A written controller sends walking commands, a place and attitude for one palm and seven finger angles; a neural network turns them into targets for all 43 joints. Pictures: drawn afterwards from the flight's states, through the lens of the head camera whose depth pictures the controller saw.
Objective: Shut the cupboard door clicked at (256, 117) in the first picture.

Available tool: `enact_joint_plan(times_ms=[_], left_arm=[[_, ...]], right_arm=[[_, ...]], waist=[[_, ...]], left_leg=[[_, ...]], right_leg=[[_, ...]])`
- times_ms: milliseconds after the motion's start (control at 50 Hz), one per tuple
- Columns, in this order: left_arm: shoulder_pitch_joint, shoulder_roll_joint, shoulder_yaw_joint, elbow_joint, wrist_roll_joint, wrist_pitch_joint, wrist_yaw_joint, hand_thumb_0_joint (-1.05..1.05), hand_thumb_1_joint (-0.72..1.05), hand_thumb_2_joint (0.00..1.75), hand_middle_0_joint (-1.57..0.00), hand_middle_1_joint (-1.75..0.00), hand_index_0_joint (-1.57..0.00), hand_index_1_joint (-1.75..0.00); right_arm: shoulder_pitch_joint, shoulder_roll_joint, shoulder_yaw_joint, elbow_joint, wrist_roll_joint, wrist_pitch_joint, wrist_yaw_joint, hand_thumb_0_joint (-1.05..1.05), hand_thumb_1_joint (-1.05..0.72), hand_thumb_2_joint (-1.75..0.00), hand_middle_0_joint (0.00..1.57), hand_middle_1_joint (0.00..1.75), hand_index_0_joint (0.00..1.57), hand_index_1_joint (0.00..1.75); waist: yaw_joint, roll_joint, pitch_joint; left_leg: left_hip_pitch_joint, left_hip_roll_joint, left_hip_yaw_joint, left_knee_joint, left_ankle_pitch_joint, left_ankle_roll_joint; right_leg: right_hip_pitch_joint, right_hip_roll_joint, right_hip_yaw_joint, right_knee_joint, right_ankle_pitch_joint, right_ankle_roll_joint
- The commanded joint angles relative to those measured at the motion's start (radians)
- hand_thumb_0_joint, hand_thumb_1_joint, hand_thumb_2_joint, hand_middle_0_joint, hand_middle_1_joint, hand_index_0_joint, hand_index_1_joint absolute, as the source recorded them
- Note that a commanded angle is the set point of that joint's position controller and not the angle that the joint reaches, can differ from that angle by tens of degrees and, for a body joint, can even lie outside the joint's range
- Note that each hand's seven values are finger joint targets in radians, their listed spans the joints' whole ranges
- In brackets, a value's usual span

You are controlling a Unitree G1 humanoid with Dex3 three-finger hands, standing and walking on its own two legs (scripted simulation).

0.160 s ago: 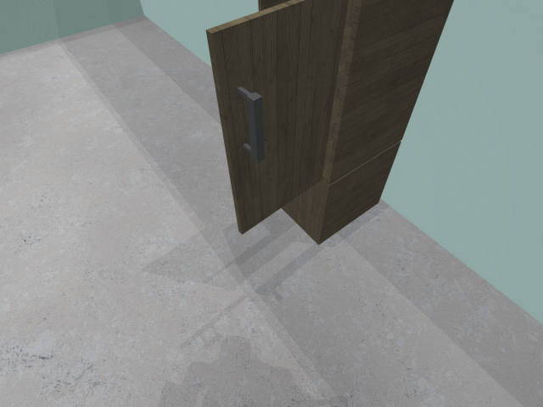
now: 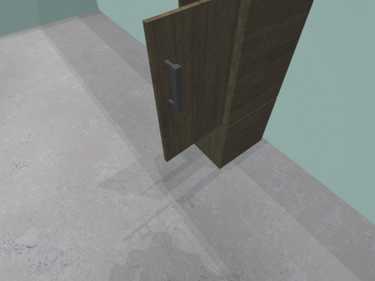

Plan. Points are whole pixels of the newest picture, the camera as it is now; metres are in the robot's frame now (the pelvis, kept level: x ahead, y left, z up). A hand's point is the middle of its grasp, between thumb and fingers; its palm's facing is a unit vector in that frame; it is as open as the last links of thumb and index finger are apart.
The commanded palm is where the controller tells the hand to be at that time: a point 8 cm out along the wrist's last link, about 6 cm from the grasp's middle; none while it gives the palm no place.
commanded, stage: stand and wait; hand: left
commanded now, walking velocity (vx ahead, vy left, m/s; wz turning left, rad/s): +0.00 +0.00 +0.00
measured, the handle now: (173, 86) +0.63 +0.08 +0.04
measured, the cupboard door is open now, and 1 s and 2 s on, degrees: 93 93 93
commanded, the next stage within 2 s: look at it before walking up in 0.12 s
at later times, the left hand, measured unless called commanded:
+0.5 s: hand out of the picture +0.07 +0.24 -0.16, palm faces +0.00 -0.95 -0.32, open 7.4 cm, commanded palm none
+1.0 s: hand out of the picture +0.06 +0.23 -0.17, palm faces -0.05 -0.95 -0.30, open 7.4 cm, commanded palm none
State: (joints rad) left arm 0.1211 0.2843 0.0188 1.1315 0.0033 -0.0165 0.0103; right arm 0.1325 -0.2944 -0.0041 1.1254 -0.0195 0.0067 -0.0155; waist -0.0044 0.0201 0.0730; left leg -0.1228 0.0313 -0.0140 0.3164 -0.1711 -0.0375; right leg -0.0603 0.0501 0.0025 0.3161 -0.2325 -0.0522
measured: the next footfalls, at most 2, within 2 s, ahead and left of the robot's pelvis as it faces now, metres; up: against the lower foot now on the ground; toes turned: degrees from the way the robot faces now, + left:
left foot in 1.64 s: +0.05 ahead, +0.14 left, +0.00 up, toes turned -25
right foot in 1.92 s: -0.07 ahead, -0.15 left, +0.00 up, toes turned -36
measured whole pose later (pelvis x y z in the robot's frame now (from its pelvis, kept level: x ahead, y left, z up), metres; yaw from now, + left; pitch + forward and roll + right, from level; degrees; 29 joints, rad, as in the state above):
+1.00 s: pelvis +0.00 +0.01 -0.01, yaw -4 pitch -1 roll +0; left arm 0.16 0.27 0.03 1.08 0.01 0.03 0.01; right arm 0.13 -0.26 -0.02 1.06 -0.02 0.03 -0.03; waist 0.01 0.01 0.08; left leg -0.18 0.05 0.06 0.43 -0.24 -0.03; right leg -0.14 0.07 0.07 0.43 -0.27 -0.04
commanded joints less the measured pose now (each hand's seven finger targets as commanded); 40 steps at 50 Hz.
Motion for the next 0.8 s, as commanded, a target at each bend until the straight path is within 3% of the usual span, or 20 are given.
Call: enact_joint_plan(times_ms=[0, 480, 720, 780], left_arm=[[-0.008, 0.202, 0.034, -0.05, 0.0, -0.018, 0.014, 0.0, 0.9, 0.9, -0.2, -0.3, -0.2, -0.3], [-0.017, 0.212, 0.032, -0.054, 0.001, -0.02, 0.013, 0.0, 0.9, 0.9, -0.2, -0.3, -0.2, -0.3], [-0.012, 0.221, 0.032, -0.055, 0.001, -0.022, 0.013, 0.0, 0.9, 0.9, -0.2, -0.3, -0.2, -0.3], [-0.022, 0.224, 0.033, -0.06, 0.001, -0.019, 0.012, 0.0, 0.9, 0.9, -0.2, -0.3, -0.2, -0.3]], right_arm=[[-0.009, -0.176, -0.034, -0.048, 0.004, -0.018, -0.016, 0.0, -0.9, -0.9, 0.2, 0.3, 0.2, 0.3], [-0.021, -0.189, -0.035, -0.049, 0.005, -0.021, -0.015, 0.0, -0.9, -0.9, 0.2, 0.3, 0.2, 0.3], [-0.027, -0.198, -0.036, -0.052, 0.007, -0.02, -0.015, 0.0, -0.9, -0.9, 0.2, 0.3, 0.2, 0.3], [-0.025, -0.201, -0.039, -0.051, 0.004, -0.02, -0.015, 0.0, -0.9, -0.9, 0.2, 0.3, 0.2, 0.3]], waist=[[-0.003, -0.018, -0.09], [-0.003, -0.01, -0.098], [-0.001, -0.038, -0.092], [-0.004, -0.017, -0.089]], left_leg=[[0.061, 0.085, -0.057, -0.006, 0.195, 0.048], [0.075, 0.09, -0.061, -0.012, 0.223, 0.051], [0.078, 0.088, -0.06, -0.011, 0.208, 0.051], [0.08, 0.092, -0.053, -0.009, 0.205, 0.049]], right_leg=[[-0.024, -0.164, 0.094, -0.05, 0.295, 0.0], [-0.018, -0.166, 0.095, -0.051, 0.309, 0.001], [-0.027, -0.166, 0.095, -0.062, 0.304, 0.005], [-0.032, -0.166, 0.103, -0.054, 0.31, 0.003]])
